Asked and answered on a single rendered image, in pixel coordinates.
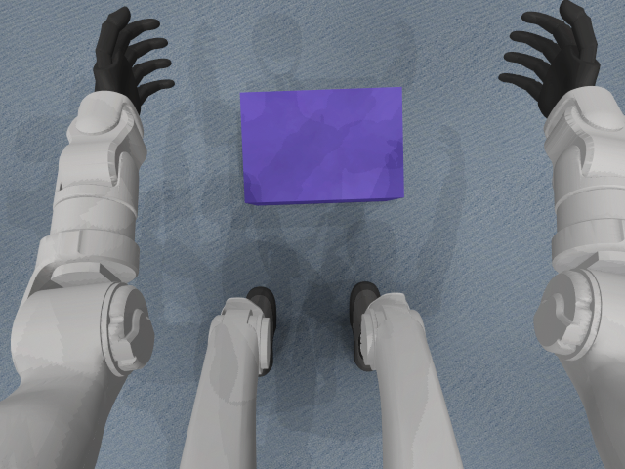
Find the left robot hand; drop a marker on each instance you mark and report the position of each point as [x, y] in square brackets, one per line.
[114, 70]

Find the robot foot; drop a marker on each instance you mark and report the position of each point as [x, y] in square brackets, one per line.
[362, 295]
[263, 297]

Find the robot left forearm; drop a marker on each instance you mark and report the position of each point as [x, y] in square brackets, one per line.
[92, 236]

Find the robot left foot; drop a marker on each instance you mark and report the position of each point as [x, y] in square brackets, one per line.
[263, 297]

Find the right robot hand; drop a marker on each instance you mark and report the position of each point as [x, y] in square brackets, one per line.
[573, 59]

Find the carton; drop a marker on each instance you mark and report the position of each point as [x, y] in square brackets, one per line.
[322, 146]

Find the right robot upper arm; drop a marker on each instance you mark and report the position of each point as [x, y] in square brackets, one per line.
[581, 318]

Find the left robot upper arm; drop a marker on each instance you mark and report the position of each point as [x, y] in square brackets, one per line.
[74, 348]

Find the robot right foot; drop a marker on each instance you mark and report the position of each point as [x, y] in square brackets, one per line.
[362, 295]

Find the robot right forearm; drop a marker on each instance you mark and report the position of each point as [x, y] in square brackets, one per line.
[585, 135]

